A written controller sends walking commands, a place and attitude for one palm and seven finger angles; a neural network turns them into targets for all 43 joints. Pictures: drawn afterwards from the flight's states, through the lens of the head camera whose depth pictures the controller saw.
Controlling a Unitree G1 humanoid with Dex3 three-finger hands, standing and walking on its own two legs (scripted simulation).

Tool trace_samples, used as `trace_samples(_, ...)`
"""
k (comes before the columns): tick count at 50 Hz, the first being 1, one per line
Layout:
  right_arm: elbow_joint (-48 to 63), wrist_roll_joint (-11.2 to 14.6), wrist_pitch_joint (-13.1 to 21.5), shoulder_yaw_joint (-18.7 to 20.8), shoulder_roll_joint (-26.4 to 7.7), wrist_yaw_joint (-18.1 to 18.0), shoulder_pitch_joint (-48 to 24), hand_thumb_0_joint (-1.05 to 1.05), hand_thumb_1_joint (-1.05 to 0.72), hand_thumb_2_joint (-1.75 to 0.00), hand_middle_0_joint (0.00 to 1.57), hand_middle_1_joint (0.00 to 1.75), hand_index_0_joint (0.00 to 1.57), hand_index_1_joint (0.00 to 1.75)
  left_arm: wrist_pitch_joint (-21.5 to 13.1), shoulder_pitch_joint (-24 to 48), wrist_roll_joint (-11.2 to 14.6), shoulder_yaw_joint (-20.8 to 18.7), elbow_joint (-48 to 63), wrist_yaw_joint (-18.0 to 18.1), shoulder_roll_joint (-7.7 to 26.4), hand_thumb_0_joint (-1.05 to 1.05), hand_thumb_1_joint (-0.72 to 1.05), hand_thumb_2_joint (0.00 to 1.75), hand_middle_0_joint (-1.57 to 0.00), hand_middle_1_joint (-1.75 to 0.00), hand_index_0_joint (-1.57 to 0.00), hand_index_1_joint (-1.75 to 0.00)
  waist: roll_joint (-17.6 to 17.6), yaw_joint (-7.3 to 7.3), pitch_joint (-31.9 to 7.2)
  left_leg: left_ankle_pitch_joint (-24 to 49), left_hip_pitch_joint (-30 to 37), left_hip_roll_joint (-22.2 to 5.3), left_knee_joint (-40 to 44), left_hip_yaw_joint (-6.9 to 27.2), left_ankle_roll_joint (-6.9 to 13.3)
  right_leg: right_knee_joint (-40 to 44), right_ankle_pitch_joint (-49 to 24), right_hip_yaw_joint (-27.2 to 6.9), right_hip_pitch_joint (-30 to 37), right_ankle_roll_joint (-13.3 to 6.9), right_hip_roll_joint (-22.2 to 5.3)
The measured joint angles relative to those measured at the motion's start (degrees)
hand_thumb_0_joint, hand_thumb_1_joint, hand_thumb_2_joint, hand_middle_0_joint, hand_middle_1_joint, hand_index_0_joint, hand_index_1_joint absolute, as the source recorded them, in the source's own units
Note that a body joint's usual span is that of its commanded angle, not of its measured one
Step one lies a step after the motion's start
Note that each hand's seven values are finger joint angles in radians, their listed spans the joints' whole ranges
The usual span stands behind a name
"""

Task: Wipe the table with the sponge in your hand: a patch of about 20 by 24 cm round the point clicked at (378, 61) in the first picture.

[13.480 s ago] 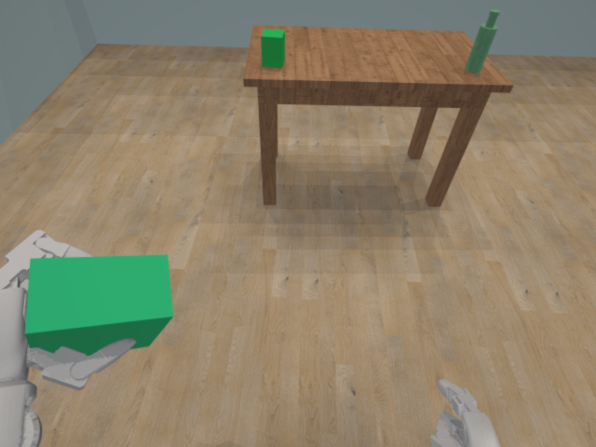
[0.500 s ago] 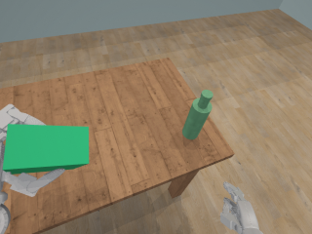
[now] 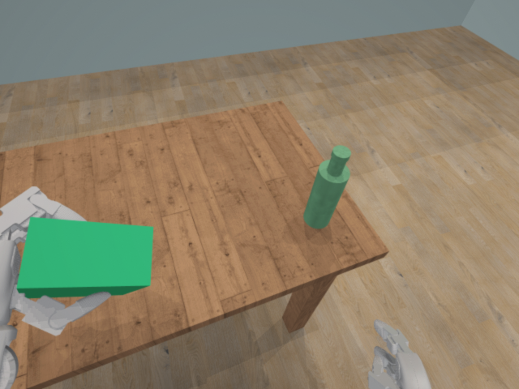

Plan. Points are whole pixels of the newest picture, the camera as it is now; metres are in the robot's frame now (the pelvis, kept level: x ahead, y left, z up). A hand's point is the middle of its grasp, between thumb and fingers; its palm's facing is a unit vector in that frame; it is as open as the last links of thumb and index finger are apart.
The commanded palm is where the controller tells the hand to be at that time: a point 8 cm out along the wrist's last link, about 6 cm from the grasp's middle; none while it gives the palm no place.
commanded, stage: come to a stop and stand still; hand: left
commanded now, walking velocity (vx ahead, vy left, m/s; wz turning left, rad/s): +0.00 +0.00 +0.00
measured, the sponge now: (102, 264) +0.23 +0.21 +0.12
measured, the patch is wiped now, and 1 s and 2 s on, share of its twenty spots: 0.00 0.00 0.00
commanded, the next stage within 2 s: look again from close up in 0.72 s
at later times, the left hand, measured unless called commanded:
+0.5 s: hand (57, 237) +0.24 +0.25 +0.16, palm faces +0.35 -0.84 -0.42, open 10.5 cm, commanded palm +0.17 +0.28 +0.18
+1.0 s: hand (71, 236) +0.24 +0.24 +0.16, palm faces +0.36 -0.85 -0.39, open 10.5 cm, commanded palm +0.18 +0.27 +0.18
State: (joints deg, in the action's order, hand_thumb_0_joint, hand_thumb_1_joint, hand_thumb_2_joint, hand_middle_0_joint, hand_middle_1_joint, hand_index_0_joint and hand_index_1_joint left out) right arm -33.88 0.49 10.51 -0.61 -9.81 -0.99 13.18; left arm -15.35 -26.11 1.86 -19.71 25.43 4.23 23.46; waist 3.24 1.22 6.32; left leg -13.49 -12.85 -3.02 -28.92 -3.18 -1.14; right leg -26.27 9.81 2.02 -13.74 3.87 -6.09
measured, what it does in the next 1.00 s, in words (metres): stands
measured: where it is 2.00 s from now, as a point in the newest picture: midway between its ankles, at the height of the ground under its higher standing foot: outside the picture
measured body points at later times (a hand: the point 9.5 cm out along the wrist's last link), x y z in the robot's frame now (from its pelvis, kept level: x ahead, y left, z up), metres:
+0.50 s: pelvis +0.01 +0.00 +0.00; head +0.07 +0.04 +0.45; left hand +0.21 +0.30 +0.18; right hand +0.19 -0.22 -0.07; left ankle +0.02 +0.13 -0.74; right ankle +0.05 -0.17 -0.74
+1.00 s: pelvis +0.02 -0.01 +0.00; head +0.06 +0.02 +0.45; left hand +0.21 +0.28 +0.18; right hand +0.21 -0.23 -0.07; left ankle +0.02 +0.13 -0.74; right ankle +0.05 -0.17 -0.74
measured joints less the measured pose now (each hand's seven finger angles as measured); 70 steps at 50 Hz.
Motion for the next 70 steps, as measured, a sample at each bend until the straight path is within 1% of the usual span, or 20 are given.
trace_samples(2, -0.2, 0.0, 0.3, -0.2, 0.0, -0.1, 0.2, 0.01, -0.9, -0.9, 0.21, 0.3, 0.2, 0.3, -0.1, 1.9, 0.1, -1.8, -1.0, 0.6, 0.4, -0.01, -0.53, 1.02, -0.68, -1.36, -0.7, -1.34, 0.1, 0.73, 0.2, 0.2, -0.4, -0.2, -0.2, 0.4, -0.2, 0.1, -0.2, 0.4, -0.1, -0.3, 0.2)
trace_samples(5, -0.7, -0.2, 0.9, -0.3, -0.5, 0.0, 0.0, 0.01, -0.9, -0.9, 0.21, 0.3, 0.2, 0.3, -0.3, 4.9, 0.1, -3.4, -1.8, 1.6, -0.7, -0.01, -0.53, 1.02, -0.68, -1.36, -0.7, -1.34, -0.3, 1.51, 0.4, 0.3, -1.0, -0.5, -0.6, 0.9, -0.3, 0.5, -0.5, 0.8, -0.1, -0.5, 0.6)
trace_samples(8, -1.3, -0.4, 1.5, -0.3, -1.2, 0.4, -0.5, 0.01, -0.9, -0.9, 0.21, 0.3, 0.2, 0.3, -0.4, 6.2, 0.0, -2.9, -1.1, 2.1, -2.8, -0.01, -0.53, 1.02, -0.68, -1.36, -0.7, -1.34, -0.7, 1.83, 0.3, 0.4, -1.3, -0.7, -0.5, 1.1, -0.2, 1.2, -0.8, 0.7, 0.0, -0.5, 0.9)
trace_samples(12, -1.4, -0.7, 1.5, -0.1, -1.5, 0.7, -1.3, 0.01, -0.9, -0.9, 0.21, 0.3, 0.2, 0.3, -0.2, 5.5, -0.6, -0.5, 0.0, 1.6, -4.4, -0.01, -0.52, 1.02, -0.68, -1.36, -0.7, -1.34, -0.8, 1.28, 0.0, 0.4, -1.5, -0.5, -0.3, 1.0, -0.1, 2.0, -1.2, 0.1, -0.1, -0.4, 1.0)
trace_samples(15, -0.9, -0.7, 1.0, 0.0, -1.3, 0.7, -1.9, 0.01, -0.9, -0.9, 0.21, 0.3, 0.2, 0.3, 0.2, 4.3, -0.9, 0.1, 0.2, 1.0, -3.8, -0.01, -0.53, 1.02, -0.68, -1.36, -0.7, -1.34, -0.4, 0.47, 0.2, 0.3, -1.3, -0.4, 0.0, 0.7, 0.0, 2.3, -1.2, -0.2, 0.0, -0.2, 1.0)
trace_samples(19, -0.1, -0.5, 0.5, 0.0, -0.6, 0.6, -2.4, 0.01, -0.9, -0.9, 0.21, 0.3, 0.2, 0.3, 0.8, 3.0, -0.7, -1.4, 0.8, 0.7, -1.6, -0.01, -0.53, 1.02, -0.68, -1.36, -0.7, -1.34, 0.2, -0.3, 1.2, 0.0, -1.1, -0.3, 0.2, 0.6, 0.1, 2.4, -1.1, -0.2, 0.2, 0.2, 0.9)
trace_samples(24, 0.1, -0.4, 0.3, 0.1, -0.3, 0.9, -2.7, 0.01, -0.9, -0.9, 0.21, 0.3, 0.2, 0.3, 1.0, 2.0, -0.2, -3.3, 4.1, 0.9, -0.5, -0.01, -0.53, 1.02, -0.68, -1.36, -0.7, -1.34, 0.4, -0.18, 2.3, -0.5, -0.9, -0.4, -0.1, 0.9, -0.1, 2.4, -0.6, 0.1, 0.6, 0.3, 1.0)
trace_samples(31, 0.0, -0.5, -0.6, 0.3, -0.4, 1.1, -3.5, 0.01, -0.9, -0.9, 0.21, 0.3, 0.2, 0.3, 0.6, 0.3, 0.1, -3.0, 6.2, 0.8, -1.0, -0.01, -0.52, 1.02, -0.68, -1.35, -0.7, -1.34, -0.2, 0.26, 1.2, -1.3, -0.5, -0.7, -0.2, 0.9, -0.3, 2.3, 0.1, 0.2, 1.1, 0.3, 1.2)
trace_samples(36, 0.3, -0.4, -1.3, 0.4, -0.5, 0.7, -4.1, 0.01, -0.9, -0.9, 0.21, 0.3, 0.2, 0.3, 1.8, 0.7, 0.2, -2.3, 3.6, 0.6, -1.8, -0.01, -0.52, 1.02, -0.68, -1.35, -0.7, -1.34, -0.6, 0.43, 0.2, -1.3, 0.0, -0.8, 0.2, 0.7, -0.4, 2.3, 0.3, 0.0, 1.2, 0.2, 1.3)
trace_samples(41, 0.8, -0.4, -1.5, 0.3, -0.7, 0.3, -4.2, 0.01, -0.9, -0.9, 0.21, 0.3, 0.2, 0.3, 3.0, 2.0, 0.1, -1.5, 2.9, 0.9, -2.6, -0.01, -0.52, 1.02, -0.68, -1.35, -0.7, -1.34, -0.6, 0.55, 0.2, -1.1, 0.1, -0.9, 0.4, 0.9, -0.6, 2.2, 0.3, 0.2, 1.3, 0.0, 1.5)
trace_samples(46, 1.0, -0.4, -1.6, 0.3, -0.8, 0.2, -3.9, 0.01, -0.9, -0.9, 0.21, 0.3, 0.2, 0.3, 3.0, 1.7, 0.2, -1.1, 4.6, 1.1, -2.6, -0.01, -0.52, 1.02, -0.68, -1.35, -0.7, -1.34, -0.5, 0.35, 0.1, -0.9, 0.0, -1.1, 0.6, 1.0, -0.8, 2.3, 0.2, 0.3, 1.1, -0.2, 1.7)
trace_samples(54, 0.7, -0.3, -2.1, 0.5, -1.0, 0.0, -3.0, 0.01, -0.9, -0.9, 0.21, 0.3, 0.2, 0.3, 2.9, 0.4, 0.4, -2.0, 4.8, 1.1, -1.5, -0.01, -0.52, 1.02, -0.68, -1.35, -0.7, -1.34, -0.9, -0.22, -0.4, -0.6, 0.0, -1.3, 1.0, 1.0, -0.9, 2.4, 0.1, 0.2, 0.9, -0.4, 1.8)
trace_samples(61, 0.2, -0.2, -2.5, 0.5, -1.2, -0.2, -2.3, 0.01, -0.9, -0.9, 0.21, 0.3, 0.2, 0.3, 3.7, 0.0, 0.5, -1.6, 3.5, 1.1, -2.2, -0.01, -0.52, 1.03, -0.68, -1.35, -0.7, -1.34, -1.1, -0.33, -0.8, -0.5, -0.2, -1.4, 0.9, 1.0, -0.9, 2.4, 0.0, 0.2, 0.7, -0.4, 1.9)
trace_samples(62, 1.3, 1.0, -2.7, -0.1, -1.5, -1.5, -1.1, 0.01, -0.91, -0.9, 0.21, 0.3, 0.2, 0.3, 3.8, 2.3, 0.3, -1.3, 2.9, 0.4, -0.2, -0.01, -0.52, 1.03, -0.68, -1.35, -0.7, -1.34, -1.0, 0.3, -0.9, -0.6, -0.9, -1.2, 0.3, 1.3, -0.9, 1.3, 0.6, 0.3, 0.1, -0.4, 1.8)
trace_samples(63, 1.5, 0.3, -2.4, 0.0, -1.5, -2.2, -0.2, 0.01, -0.91, -0.9, 0.21, 0.3, 0.2, 0.3, 4.0, 6.7, -1.4, -1.3, 1.0, -0.9, 2.7, -0.01, -0.53, 1.03, -0.68, -1.35, -0.7, -1.34, -0.8, 1.51, -0.7, -0.8, -1.1, -1.0, -0.4, 1.6, -1.0, -0.3, 1.5, 0.5, -0.4, -0.9, 1.6)
trace_samples(64, 0.7, -0.7, -2.0, 0.1, -1.7, -1.9, -0.1, 0.01, -0.91, -0.9, 0.21, 0.3, 0.2, 0.3, 4.8, 11.0, -2.5, -1.5, -1.3, -1.5, 4.8, -0.01, -0.53, 1.03, -0.68, -1.35, -0.7, -1.34, -0.8, 2.01, -0.6, -1.0, -1.3, -0.8, -1.1, 2.1, -1.1, -1.4, 2.0, 0.9, -0.5, -1.2, 1.4)
trace_samples(65, -0.5, -1.2, -1.8, -0.2, -1.9, -1.0, -0.6, 0.01, -0.91, -0.9, 0.21, 0.3, 0.2, 0.3, 5.9, 14.1, -3.1, -2.0, -3.3, -1.7, 6.0, -0.01, -0.53, 1.03, -0.68, -1.35, -0.7, -1.34, -1.0, 2.15, -0.9, -1.1, -1.3, -0.7, -1.4, 2.4, -1.2, -2.0, 2.4, 1.1, -0.6, -1.4, 1.3)
trace_samples(66, -1.6, -1.4, -1.7, -0.5, -2.3, -0.2, -1.3, 0.01, -0.91, -0.9, 0.21, 0.3, 0.2, 0.3, 7.5, 16.0, -2.9, -2.9, -4.6, -1.9, 6.3, -0.01, -0.53, 1.03, -0.68, -1.35, -0.7, -1.34, -1.3, 2.18, -1.4, -1.2, -1.2, -0.8, -1.6, 2.3, -1.3, -2.3, 2.5, 1.0, -0.7, -1.4, 1.3)
trace_samples(68, -2.7, -0.8, -1.9, -1.0, -2.8, 0.7, -2.5, 0.01, -0.9, -0.9, 0.21, 0.3, 0.2, 0.3, 12.1, 16.8, -1.3, -4.1, -5.9, -2.4, 5.1, -0.01, -0.53, 1.03, -0.68, -1.35, -0.7, -1.34, -2.5, 1.89, -2.7, -1.5, -0.8, -1.1, -1.8, 1.7, -1.4, -2.4, 2.5, 0.4, -0.5, -1.4, 1.6)
trace_samples(70, -2.7, -0.1, -1.8, -1.0, -3.3, 1.0, -3.0, 0.01, -0.9, -0.9, 0.21, 0.3, 0.2, 0.3, 16.5, 15.2, -0.8, -3.2, -5.5, -3.1, 3.0, -0.01, -0.52, 1.03, -0.68, -1.35, -0.7, -1.34, -3.8, 1.46, -3.8, -1.6, -0.1, -1.0, -1.4, 1.4, -1.3, -2.4, 2.5, 0.0, -0.2, -1.3, 1.6)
